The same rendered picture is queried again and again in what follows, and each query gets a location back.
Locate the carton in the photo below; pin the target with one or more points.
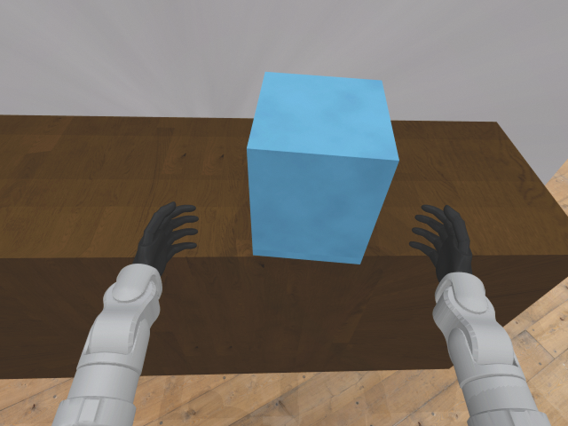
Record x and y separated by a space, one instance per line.
321 157

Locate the robot left hand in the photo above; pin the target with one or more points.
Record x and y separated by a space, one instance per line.
155 247

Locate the left robot forearm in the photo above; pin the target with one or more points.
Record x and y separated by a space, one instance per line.
106 378

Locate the right robot forearm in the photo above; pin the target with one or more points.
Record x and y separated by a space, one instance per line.
487 369

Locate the pedestal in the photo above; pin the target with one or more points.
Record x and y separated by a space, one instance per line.
77 193

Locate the robot right hand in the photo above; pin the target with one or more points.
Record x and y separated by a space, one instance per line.
452 252

